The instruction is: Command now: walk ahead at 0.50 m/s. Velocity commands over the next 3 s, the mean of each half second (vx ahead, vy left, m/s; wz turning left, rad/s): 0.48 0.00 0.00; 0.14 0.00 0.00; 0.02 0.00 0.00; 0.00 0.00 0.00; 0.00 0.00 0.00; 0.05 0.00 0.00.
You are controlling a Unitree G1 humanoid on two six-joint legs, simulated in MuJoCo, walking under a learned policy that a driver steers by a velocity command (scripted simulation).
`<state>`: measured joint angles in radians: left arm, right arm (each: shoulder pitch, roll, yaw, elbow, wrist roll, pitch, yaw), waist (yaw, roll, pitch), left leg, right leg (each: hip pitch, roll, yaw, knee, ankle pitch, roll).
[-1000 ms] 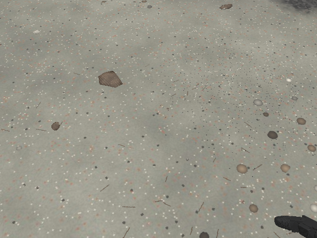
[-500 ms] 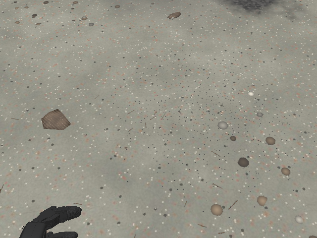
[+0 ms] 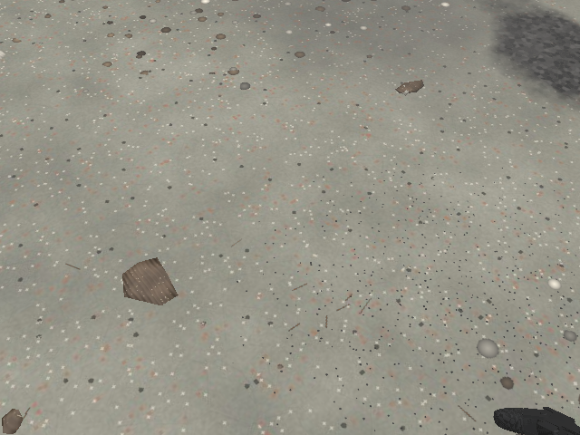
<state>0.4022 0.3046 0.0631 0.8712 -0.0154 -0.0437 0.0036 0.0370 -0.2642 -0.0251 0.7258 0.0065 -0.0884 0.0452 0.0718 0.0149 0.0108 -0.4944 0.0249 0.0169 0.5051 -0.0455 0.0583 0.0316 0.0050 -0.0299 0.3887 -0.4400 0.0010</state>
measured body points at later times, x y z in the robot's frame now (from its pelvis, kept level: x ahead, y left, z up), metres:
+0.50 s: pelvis +0.27 -0.02 +0.01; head +0.30 -0.02 +0.45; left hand +0.49 +0.21 -0.08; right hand +0.26 -0.30 -0.13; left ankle +0.12 +0.11 -0.72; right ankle +0.42 -0.13 -0.72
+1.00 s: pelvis +0.39 -0.03 +0.01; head +0.39 -0.02 +0.46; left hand +0.50 +0.22 -0.12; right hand +0.48 -0.30 -0.11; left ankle +0.40 +0.11 -0.72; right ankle +0.42 -0.13 -0.72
